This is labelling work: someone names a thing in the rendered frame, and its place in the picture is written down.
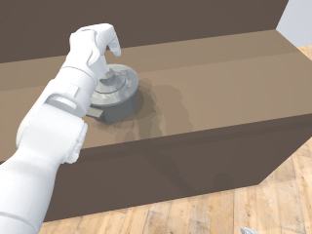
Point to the robot left forearm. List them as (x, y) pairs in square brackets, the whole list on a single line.
[(73, 87)]

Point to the pot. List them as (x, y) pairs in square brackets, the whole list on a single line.
[(114, 113)]

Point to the knob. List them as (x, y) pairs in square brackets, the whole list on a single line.
[(108, 77)]

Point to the left robot hand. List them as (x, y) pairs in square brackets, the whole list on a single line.
[(107, 30)]

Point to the lid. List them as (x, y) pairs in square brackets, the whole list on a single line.
[(122, 88)]

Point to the table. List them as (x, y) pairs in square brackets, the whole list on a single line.
[(223, 97)]

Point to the robot left upper arm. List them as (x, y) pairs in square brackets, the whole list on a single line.
[(28, 178)]

